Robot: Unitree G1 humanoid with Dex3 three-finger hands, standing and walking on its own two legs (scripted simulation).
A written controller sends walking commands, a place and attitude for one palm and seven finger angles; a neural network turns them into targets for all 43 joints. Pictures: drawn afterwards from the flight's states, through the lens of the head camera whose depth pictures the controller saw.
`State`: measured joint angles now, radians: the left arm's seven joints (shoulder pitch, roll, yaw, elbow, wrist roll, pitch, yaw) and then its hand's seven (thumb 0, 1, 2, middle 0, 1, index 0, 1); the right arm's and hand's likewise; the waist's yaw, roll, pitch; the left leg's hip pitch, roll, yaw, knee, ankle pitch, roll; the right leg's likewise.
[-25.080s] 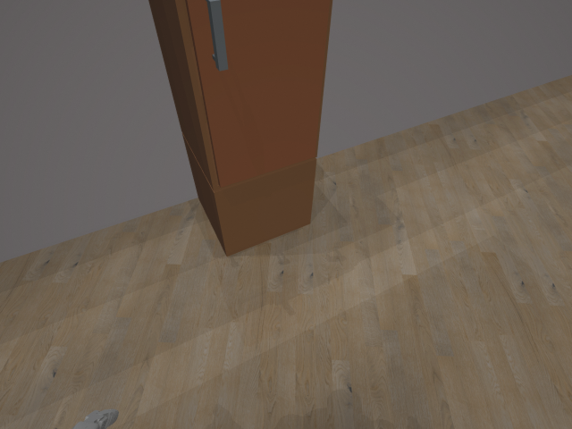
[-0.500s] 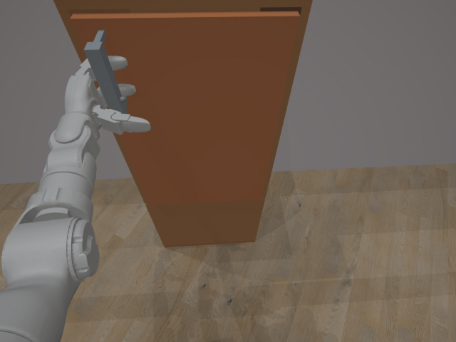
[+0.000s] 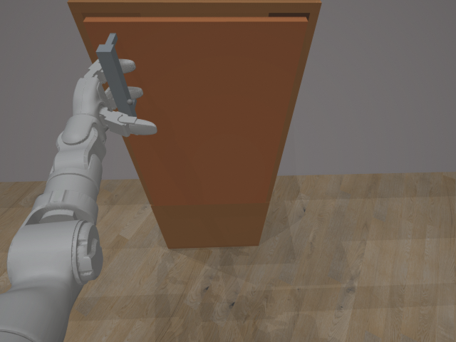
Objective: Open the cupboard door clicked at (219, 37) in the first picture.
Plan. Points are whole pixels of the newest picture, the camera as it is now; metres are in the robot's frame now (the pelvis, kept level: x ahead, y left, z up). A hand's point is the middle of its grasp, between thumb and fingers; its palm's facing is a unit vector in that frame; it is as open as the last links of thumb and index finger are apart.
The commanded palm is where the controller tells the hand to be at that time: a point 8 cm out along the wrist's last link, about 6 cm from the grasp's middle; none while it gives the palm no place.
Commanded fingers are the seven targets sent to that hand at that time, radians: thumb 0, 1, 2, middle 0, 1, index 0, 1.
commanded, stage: close the thumb around the handle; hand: left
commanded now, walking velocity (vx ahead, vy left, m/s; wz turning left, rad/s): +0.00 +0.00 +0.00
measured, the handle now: (121, 80) +0.54 +0.18 +0.17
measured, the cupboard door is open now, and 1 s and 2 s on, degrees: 0 1 35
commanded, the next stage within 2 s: pull the door open along its arc in 0.70 s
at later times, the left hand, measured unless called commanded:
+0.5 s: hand (128, 102) +0.48 +0.16 +0.17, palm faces +0.02 -1.00 +0.01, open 7.6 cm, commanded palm +0.45 +0.20 +0.17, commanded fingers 0.00 0.90 0.90 -0.40 -1.35 -0.40 -1.35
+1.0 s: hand (128, 105) +0.47 +0.16 +0.17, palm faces +0.01 -1.00 +0.01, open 5.9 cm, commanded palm +0.43 +0.21 +0.17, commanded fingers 0.00 0.90 0.90 -0.40 -1.35 -0.40 -1.35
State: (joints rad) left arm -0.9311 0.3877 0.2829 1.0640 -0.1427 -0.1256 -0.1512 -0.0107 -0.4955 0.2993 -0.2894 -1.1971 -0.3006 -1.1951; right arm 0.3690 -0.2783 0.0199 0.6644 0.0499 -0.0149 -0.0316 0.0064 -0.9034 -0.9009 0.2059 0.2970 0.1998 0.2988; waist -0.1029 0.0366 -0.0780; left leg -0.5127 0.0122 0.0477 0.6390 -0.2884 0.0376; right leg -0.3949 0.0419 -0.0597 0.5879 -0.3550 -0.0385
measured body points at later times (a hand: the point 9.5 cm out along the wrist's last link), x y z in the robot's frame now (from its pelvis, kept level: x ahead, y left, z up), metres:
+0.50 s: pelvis +0.00 +0.00 +0.00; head +0.04 -0.01 +0.45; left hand +0.48 +0.21 +0.17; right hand +0.04 -0.27 -0.12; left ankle +0.01 +0.10 -0.72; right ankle -0.04 -0.09 -0.72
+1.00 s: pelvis +0.01 +0.00 +0.00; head +0.04 -0.01 +0.45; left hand +0.47 +0.21 +0.17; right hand +0.05 -0.27 -0.12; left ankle +0.01 +0.10 -0.72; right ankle -0.04 -0.09 -0.72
